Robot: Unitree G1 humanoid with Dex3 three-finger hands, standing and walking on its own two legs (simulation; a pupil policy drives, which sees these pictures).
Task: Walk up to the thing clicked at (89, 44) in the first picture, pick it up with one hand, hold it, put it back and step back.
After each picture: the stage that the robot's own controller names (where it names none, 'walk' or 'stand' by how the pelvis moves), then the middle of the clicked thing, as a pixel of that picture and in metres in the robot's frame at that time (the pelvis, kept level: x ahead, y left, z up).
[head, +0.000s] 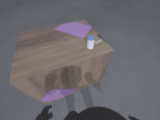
stand; (90, 42) +0.69 +0.03 +0.01
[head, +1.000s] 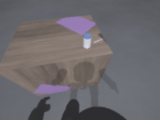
sink last; (87, 40) +0.63 +0.06 +0.04
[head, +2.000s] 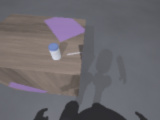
rise first; (55, 51) +0.44 +0.29 +0.04
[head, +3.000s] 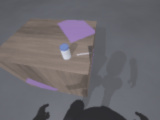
stand; (65, 51) +0.48 +0.23 +0.04
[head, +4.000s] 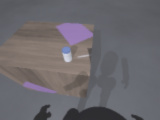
stand; (67, 54) +0.48 +0.21 +0.01
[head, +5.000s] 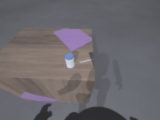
stand; (69, 60) +0.44 +0.17 +0.02
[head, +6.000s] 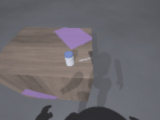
stand; (69, 58) +0.46 +0.19 +0.00
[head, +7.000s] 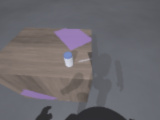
stand; (68, 59) +0.46 +0.19 +0.00
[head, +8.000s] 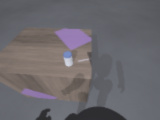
stand; (68, 59) +0.47 +0.20 +0.00
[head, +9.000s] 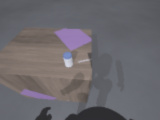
stand; (68, 59) +0.46 +0.19 +0.00
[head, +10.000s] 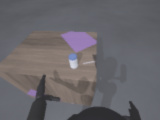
rise first; (73, 61) +0.45 +0.18 +0.01
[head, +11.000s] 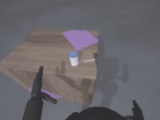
go down; (74, 58) +0.47 +0.18 +0.01
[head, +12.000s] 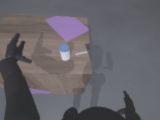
go down; (65, 52) +0.48 +0.16 +0.03
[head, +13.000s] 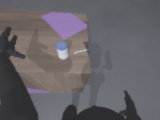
go down; (62, 50) +0.47 +0.17 +0.05
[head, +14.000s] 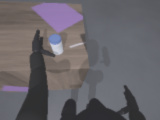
close in; (56, 45) +0.48 +0.18 +0.08
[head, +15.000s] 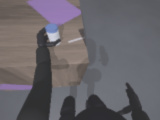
close; (53, 35) +0.54 +0.18 +0.10
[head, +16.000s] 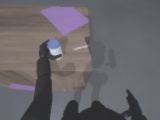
lift; (55, 50) +0.44 +0.21 +0.08
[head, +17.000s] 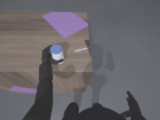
lift; (57, 54) +0.42 +0.20 +0.07
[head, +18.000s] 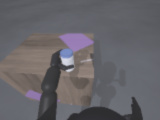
lift; (67, 60) +0.32 +0.15 +0.19
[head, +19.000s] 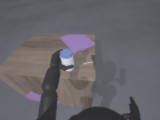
hold; (67, 60) +0.32 +0.15 +0.19
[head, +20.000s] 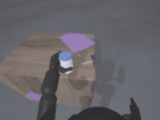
hold; (66, 62) +0.31 +0.16 +0.17
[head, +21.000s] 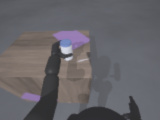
crouch; (66, 50) +0.41 +0.15 +0.18
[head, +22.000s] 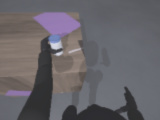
lower; (56, 45) +0.49 +0.18 +0.09
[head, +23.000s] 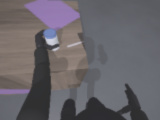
lower; (52, 40) +0.51 +0.19 +0.09
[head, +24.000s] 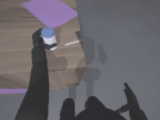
lower; (50, 39) +0.51 +0.20 +0.09
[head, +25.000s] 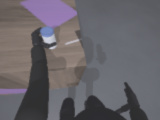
lower; (49, 38) +0.52 +0.19 +0.09
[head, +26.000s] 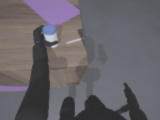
loosen; (51, 36) +0.52 +0.19 +0.10
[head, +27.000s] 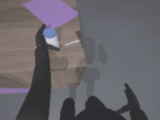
withdraw; (51, 39) +0.51 +0.18 +0.09
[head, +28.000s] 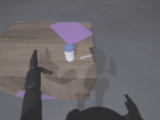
sink last; (69, 53) +0.48 +0.17 +0.05
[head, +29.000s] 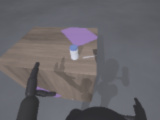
stand; (74, 52) +0.52 +0.18 +0.04
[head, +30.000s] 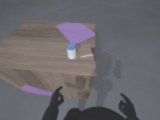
stand; (71, 51) +0.50 +0.18 +0.04
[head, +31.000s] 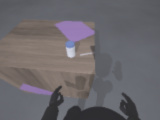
stand; (70, 49) +0.51 +0.18 +0.06
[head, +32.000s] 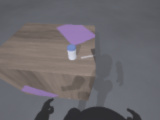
stand; (71, 52) +0.50 +0.17 +0.04
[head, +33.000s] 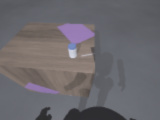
walk; (72, 50) +0.54 +0.17 +0.01
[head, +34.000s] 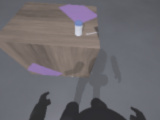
walk; (78, 28) +0.72 +0.14 +0.03
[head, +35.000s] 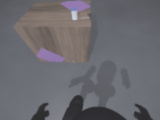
walk; (74, 13) +1.05 +0.27 +0.04
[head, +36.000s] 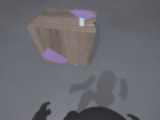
stand; (82, 20) +1.14 +0.16 +0.01
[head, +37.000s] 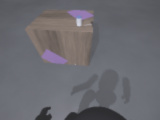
stand; (79, 20) +1.14 +0.19 +0.00
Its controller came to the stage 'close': yes
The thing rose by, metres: 0.21
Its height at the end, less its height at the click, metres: +0.00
